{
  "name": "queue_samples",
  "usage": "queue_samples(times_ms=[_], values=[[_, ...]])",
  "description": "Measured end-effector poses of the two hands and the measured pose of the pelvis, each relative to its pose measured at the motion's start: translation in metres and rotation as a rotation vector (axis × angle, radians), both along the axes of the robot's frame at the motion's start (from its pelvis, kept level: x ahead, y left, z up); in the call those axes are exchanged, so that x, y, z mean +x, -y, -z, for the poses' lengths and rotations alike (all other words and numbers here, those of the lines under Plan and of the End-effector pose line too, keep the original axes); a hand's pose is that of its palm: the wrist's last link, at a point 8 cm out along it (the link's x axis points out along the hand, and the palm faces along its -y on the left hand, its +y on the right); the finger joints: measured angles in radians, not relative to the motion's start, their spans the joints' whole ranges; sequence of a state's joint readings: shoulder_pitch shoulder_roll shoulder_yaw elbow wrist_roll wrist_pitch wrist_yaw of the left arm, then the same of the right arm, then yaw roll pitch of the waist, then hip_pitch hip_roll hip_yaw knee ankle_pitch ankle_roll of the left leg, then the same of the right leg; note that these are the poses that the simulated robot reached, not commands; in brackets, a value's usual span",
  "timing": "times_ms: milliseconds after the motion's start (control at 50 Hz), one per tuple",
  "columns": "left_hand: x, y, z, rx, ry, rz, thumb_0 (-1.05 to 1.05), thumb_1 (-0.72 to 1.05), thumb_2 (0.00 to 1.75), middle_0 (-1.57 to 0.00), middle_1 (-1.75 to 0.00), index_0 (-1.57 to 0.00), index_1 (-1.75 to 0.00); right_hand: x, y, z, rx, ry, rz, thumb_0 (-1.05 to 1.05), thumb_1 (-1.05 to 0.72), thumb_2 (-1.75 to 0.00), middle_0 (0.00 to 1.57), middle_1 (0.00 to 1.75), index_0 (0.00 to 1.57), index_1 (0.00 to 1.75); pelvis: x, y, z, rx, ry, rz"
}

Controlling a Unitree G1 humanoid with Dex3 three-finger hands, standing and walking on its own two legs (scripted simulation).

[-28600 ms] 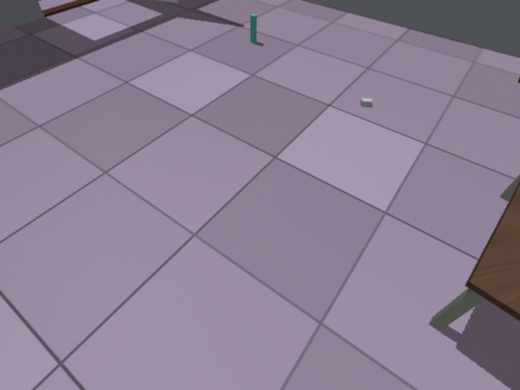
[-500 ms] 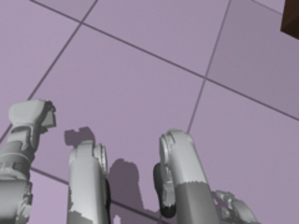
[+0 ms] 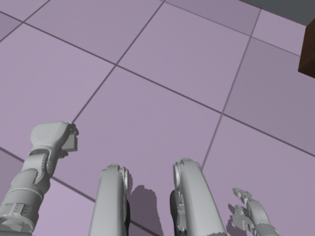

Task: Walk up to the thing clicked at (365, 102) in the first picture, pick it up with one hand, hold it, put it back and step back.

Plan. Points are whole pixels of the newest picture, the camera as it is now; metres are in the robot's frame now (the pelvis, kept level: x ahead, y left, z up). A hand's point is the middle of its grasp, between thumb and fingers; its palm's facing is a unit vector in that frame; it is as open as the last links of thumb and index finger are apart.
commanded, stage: lift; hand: left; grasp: from above
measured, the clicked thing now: (63, 144) +0.37 +0.26 -0.14
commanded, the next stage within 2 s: hold in 0.96 s
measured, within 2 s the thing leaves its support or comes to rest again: neither
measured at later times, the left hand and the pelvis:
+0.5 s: hand (34, 120) +0.35 +0.23 +0.08, palm faces -0.43 -0.08 -0.90, open 7.2 cm; pelvis +0.04 +0.00 +0.17, yaw +0 degrees
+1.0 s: hand (15, 90) +0.37 +0.22 +0.17, palm faces -0.44 -0.08 -0.90, open 7.3 cm; pelvis +0.07 +0.00 +0.25, yaw +0 degrees
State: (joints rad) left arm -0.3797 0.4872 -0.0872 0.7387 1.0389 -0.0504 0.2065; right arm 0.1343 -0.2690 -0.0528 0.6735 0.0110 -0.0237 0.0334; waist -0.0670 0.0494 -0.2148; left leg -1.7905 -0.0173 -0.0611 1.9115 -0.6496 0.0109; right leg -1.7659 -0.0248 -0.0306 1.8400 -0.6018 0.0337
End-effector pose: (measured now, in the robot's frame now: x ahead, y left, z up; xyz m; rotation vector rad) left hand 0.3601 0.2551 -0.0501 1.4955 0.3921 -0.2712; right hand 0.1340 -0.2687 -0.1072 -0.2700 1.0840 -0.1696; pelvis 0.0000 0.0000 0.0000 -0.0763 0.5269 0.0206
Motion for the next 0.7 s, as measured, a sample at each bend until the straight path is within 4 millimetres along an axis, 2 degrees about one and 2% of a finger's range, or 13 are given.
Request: queue_samples(times_ms=[160,360,520,700], values=[[-0.008,0.008,-0.073,-0.01,0.019,-0.007,-0.01,0.37,0.25,-0.96,-0.24,-0.96,-0.24,0.013,-0.006,-0.058,0.006,0.055,0.039,0.01,-0.92,-0.9,0.2,0.3,0.2,0.3,0.007,-0.001,-0.057,0.016,0.067,0.0],[-0.007,0.018,-0.155,-0.009,-0.003,-0.014,-0.01,0.37,0.23,-0.97,-0.25,-0.97,-0.25,0.013,-0.009,-0.13,0.012,0.074,0.092,0.01,-0.92,-0.9,0.2,0.3,0.2,0.3,0.025,0.0,-0.13,0.036,0.166,0.01],[0.0,0.026,-0.197,-0.01,-0.027,-0.012,-0.01,0.38,0.2,-0.96,-0.27,-0.96,-0.27,0.008,-0.005,-0.175,0.002,0.062,0.122,0.01,-0.92,-0.9,0.2,0.3,0.2,0.3,0.04,-0.001,-0.175,0.041,0.23,0.018],[0.009,0.032,-0.234,-0.011,-0.026,-0.013,0.0,0.38,0.2,-0.95,-0.29,-0.96,-0.28,0.005,-0.004,-0.211,0.003,0.047,0.126,0.01,-0.92,-0.9,0.2,0.3,0.2,0.3,0.053,-0.001,-0.211,0.048,0.298,0.022]])
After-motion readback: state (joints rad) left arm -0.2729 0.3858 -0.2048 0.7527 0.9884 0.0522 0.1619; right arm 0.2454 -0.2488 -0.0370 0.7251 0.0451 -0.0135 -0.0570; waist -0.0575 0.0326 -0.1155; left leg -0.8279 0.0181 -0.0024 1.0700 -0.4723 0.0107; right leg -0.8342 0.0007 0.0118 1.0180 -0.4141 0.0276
